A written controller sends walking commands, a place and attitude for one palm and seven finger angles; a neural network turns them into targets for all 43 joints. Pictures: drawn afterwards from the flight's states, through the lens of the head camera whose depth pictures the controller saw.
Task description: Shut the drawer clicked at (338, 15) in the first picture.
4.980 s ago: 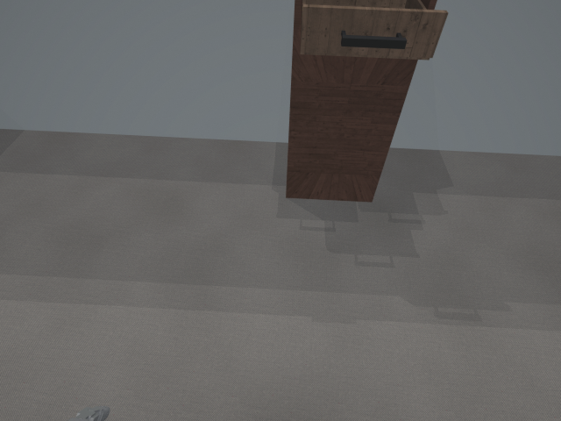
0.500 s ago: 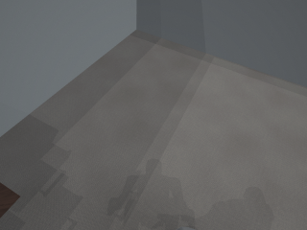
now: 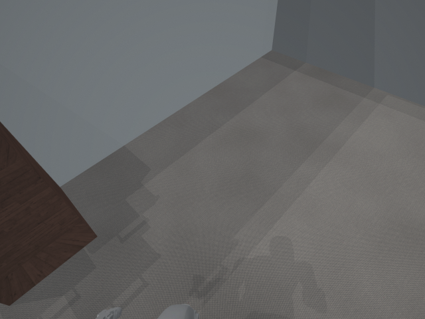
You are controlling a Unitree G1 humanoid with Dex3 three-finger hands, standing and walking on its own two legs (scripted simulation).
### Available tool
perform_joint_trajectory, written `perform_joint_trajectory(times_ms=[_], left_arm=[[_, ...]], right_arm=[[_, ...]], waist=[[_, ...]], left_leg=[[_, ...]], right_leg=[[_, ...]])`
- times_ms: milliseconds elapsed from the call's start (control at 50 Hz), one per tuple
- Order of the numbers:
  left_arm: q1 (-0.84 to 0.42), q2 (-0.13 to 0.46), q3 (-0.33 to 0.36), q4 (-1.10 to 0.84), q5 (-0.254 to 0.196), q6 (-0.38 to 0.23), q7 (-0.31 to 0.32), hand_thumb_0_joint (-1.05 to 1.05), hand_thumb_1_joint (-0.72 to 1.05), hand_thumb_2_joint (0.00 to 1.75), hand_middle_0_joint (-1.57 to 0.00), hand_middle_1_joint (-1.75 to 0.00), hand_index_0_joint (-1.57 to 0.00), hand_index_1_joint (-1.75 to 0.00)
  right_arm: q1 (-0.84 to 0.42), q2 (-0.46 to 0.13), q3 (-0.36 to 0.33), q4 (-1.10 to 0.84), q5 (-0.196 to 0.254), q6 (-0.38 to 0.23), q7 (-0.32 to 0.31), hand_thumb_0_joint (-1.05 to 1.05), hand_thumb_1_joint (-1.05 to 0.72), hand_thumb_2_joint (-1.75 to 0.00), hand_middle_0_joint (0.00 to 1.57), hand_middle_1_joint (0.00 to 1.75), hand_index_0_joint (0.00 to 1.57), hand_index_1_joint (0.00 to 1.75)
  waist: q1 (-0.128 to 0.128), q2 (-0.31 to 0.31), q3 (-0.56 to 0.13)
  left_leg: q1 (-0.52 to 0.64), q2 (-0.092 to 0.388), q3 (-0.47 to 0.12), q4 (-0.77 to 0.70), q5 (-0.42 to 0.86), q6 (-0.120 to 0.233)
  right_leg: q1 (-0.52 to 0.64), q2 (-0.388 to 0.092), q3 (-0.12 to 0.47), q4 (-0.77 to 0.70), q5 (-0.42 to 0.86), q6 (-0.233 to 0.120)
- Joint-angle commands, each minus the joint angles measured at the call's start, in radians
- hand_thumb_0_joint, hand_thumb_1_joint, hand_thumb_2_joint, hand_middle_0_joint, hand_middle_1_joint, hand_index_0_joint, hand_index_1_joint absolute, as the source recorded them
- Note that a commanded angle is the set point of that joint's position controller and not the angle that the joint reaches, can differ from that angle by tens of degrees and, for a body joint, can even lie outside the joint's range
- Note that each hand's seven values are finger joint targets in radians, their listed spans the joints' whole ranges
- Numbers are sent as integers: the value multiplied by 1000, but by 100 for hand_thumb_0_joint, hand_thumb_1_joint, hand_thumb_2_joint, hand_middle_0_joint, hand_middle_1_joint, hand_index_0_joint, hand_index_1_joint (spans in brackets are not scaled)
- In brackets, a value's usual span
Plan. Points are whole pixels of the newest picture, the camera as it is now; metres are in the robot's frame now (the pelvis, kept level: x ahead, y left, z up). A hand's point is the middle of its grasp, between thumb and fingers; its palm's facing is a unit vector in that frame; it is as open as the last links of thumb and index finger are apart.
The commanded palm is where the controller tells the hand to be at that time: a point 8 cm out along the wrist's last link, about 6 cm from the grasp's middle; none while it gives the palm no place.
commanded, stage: turn to face it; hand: left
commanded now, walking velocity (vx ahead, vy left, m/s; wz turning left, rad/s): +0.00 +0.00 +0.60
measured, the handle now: out of the picture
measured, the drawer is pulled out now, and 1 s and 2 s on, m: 0.18 0.18 0.18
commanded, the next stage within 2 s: take the last steps up to it in 1.14 s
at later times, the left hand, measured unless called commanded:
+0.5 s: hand out of the picture -0.03 +0.27 -0.17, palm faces +0.36 -0.90 -0.26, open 7.4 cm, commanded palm none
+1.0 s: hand out of the picture -0.01 +0.21 -0.14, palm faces +0.55 -0.78 -0.28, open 7.4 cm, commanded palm none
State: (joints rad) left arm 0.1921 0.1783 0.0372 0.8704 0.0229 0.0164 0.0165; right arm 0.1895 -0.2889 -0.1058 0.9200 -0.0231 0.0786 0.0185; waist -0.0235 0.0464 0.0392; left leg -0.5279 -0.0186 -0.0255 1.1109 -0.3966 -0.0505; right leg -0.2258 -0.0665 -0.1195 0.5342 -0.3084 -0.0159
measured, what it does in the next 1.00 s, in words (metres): steps on the spot, turning left: left foot, then right foot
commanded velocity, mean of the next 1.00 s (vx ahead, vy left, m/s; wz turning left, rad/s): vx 0.00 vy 0.00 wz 0.55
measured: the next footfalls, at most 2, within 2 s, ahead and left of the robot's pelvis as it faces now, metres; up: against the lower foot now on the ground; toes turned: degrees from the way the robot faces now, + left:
left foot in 0.32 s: +0.00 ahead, +0.14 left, +0.00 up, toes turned +19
right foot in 0.78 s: +0.10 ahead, -0.07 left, +0.00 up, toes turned +26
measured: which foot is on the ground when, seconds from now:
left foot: up 0.00-0.30, down 0.32-0.78, up 0.80-1.00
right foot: down 0.00-0.32, up 0.34-0.76, down 0.78-1.00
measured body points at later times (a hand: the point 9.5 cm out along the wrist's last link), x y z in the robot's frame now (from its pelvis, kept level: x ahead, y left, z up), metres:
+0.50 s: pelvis -0.01 +0.04 +0.00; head +0.03 +0.08 +0.45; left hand -0.05 +0.32 -0.15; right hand +0.18 -0.17 -0.12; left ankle -0.04 +0.13 -0.74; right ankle +0.01 -0.12 -0.66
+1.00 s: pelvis +0.02 +0.00 +0.00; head +0.05 -0.01 +0.45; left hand -0.04 +0.25 -0.12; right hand +0.21 -0.20 -0.16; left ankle -0.09 +0.11 -0.65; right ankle +0.06 -0.09 -0.74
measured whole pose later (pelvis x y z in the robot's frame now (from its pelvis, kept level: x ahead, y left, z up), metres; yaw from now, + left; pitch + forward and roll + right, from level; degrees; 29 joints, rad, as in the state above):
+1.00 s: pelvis +0.02 +0.00 +0.00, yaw +36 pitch -1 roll +2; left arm 0.20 0.18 0.03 0.87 0.02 0.01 0.02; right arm 0.23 -0.27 -0.09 0.95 -0.02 0.09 0.02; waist -0.03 0.04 0.06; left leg -0.48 0.01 -0.01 1.13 -0.39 -0.07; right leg -0.20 -0.09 -0.16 0.51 -0.29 -0.02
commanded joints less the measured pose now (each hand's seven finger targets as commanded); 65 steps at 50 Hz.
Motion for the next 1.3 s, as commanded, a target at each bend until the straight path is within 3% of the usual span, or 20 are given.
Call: perform_joint_trajectory(times_ms=[0, 200, 260, 280, 300, 320, 440, 600, 700, 720, 740, 760, 800, 880, 1020, 1120, 1160, 1180, 1200, 1280], left_arm=[[12, 188, 44, -62, 0, -30, 19, 0, 90, 90, -20, -30, -20, -30], [105, 258, 66, -17, 10, -12, 12, 0, 90, 90, -20, -30, -20, -30], [95, 259, 73, -12, -5, -5, 6, 0, 90, 90, -20, -30, -20, -30], [102, 223, 72, -36, -12, -2, -1, 0, 90, 90, -20, -30, -20, -30], [36, 158, 46, -87, -12, -3, -8, 0, 90, 90, -20, -30, -20, -30], [-30, 169, 45, -99, -3, 13, 5, 0, 90, 90, -20, -30, -20, -30], [22, 169, 59, -32, -8, 17, -7, 0, 90, 90, -20, -30, -20, -30], [-74, 152, 50, -84, -13, 12, 2, 0, 90, 90, -20, -30, -20, -30], [-2, 157, 48, -82, -21, -5, 8, 0, 90, 90, -20, -30, -20, -30], [50, 169, 52, -73, -21, -14, 11, 0, 90, 90, -20, -30, -20, -30], [85, 236, 64, -68, -8, -27, 18, 0, 90, 90, -20, -30, -20, -30], [88, 315, 77, -74, 4, -29, 22, 0, 90, 90, -20, -30, -20, -30], [21, 270, 69, -92, -7, -18, 26, 0, 90, 90, -20, -30, -20, -30], [-39, 185, 40, -94, -5, -29, 19, 0, 90, 90, -20, -30, -20, -30], [102, 228, 51, -16, 7, -25, 18, 0, 90, 90, -20, -30, -20, -30], [101, 253, 63, 20, 8, -16, 18, 0, 90, 90, -20, -30, -20, -30], [94, 228, 59, 29, -8, -9, 14, 0, 90, 90, -20, -30, -20, -30], [124, 171, 52, 9, -16, -2, 8, 0, 90, 90, -20, -30, -20, -30], [81, 128, 26, -18, -10, 3, 9, 0, 90, 90, -20, -30, -20, -30], [47, 134, 33, 54, -3, 10, -5, 0, 90, 90, -20, -30, -20, -30]], right_arm=[[-31, -44, -4, -70, 2, -21, 13, 0, -90, -90, 20, 30, 20, 30], [-140, -21, 27, -112, 13, -36, 15, 0, -90, -90, 20, 30, 20, 30], [-36, -63, 17, -93, 7, -53, 10, 0, -90, -90, 20, 30, 20, 30], [36, -161, -9, -83, 1, -64, 5, 0, -90, -90, 20, 30, 20, 30], [110, -263, -33, -71, 8, -63, 0, 0, -90, -90, 20, 30, 20, 30], [164, -246, -30, -34, 12, -62, -13, 0, -90, -90, 20, 30, 20, 30], [-36, -141, 4, -87, 7, -74, -25, 0, -90, -90, 20, 30, 20, 30], [26, -149, -12, -65, 0, -63, -24, 0, -90, -90, 20, 30, 20, 30], [-12, -146, -19, -78, 2, -55, -22, 0, -90, -90, 20, 30, 20, 30], [-23, -133, -18, -84, 8, -56, -21, 0, -90, -90, 20, 30, 20, 30], [2, -77, -11, -91, 18, -58, -14, 0, -90, -90, 20, 30, 20, 30], [20, -21, 0, -119, 16, -59, -12, 0, -90, -90, 20, 30, 20, 30], [6, -71, -19, -98, 3, -33, -12, 0, -90, -90, 20, 30, 20, 30], [36, -43, -3, -47, -1, -21, 9, 0, -90, -90, 20, 30, 20, 30], [-78, -6, 23, -58, 8, -25, 6, 0, -90, -90, 20, 30, 20, 30], [-43, 1, 39, -41, 16, -44, -4, 0, -90, -90, 20, 30, 20, 30], [27, -46, 33, -20, 11, -60, -6, 0, -90, -90, 20, 30, 20, 30], [53, -144, 12, -21, 1, -70, -10, 0, -90, -90, 20, 30, 20, 30], [100, -204, 4, -15, 8, -60, -13, 0, -90, -90, 20, 30, 20, 30], [4, -95, 38, -4, 0, -75, -40, 0, -90, -90, 20, 30, 20, 30]], waist=[[15, -196, -1], [78, -279, -70], [17, -201, -134], [-24, 13, -199], [-67, 269, -195], [-89, 185, -194], [16, 79, -87], [-16, 99, -81], [26, 110, -99], [55, 79, -115], [65, -98, -140], [64, -350, -127], [37, -264, -74], [1, -229, 1], [64, -237, -32], [49, -266, -85], [3, -158, -115], [-8, 118, -156], [-28, 236, -136], [6, 129, -23]], left_leg=[[-78, 63, 29, 69, 29, -37], [106, 55, 142, -362, -51, -7], [340, 48, 154, -669, 185, 22], [563, 210, -60, -723, 445, 102], [662, 444, -327, -720, 878, 228], [619, 452, -325, -705, 914, 270], [416, 243, -135, -749, 676, 194], [424, 237, -283, -732, 614, 230], [297, 186, -336, -643, 649, 191], [235, 155, -316, -589, 556, 154], [78, 72, -231, -445, 297, 84], [-91, -74, -34, -212, -182, 5], [-37, 1, -81, 56, -164, 15], [-40, 44, -11, 126, 29, -17], [40, 45, 66, -179, -51, -24], [206, 23, 123, -470, 0, 3], [424, 61, 99, -725, 252, 28], [589, 285, -173, -743, 547, 120], [558, 433, -276, -755, 827, 224], [423, 294, -167, -814, 485, 220]], right_leg=[[88, -262, 104, -202, 378, -82], [175, -323, 18, -99, 541, -95], [100, -287, -69, 96, 501, -12], [-119, -209, -104, 305, 275, 57], [-376, -90, -73, 515, -349, 118], [-404, -84, 51, 605, -360, 110], [-316, -58, 99, 609, -81, 124], [-262, -2, 114, 355, -131, 121], [-21, 53, 96, 52, -13, 98], [90, 28, 105, -102, 98, 94], [257, -138, 251, -221, 153, 53], [284, -410, 491, -250, 296, -73], [66, -394, 434, -269, 186, -128], [31, -247, 159, -228, 275, -84], [136, -272, 106, -172, 508, -113], [149, -271, 63, -75, 593, -90], [33, -223, 0, 71, 459, -8], [-191, -111, -56, 252, 99, 64], [-274, -56, -10, 401, -341, 86], [-295, -47, 84, 576, -159, 76]])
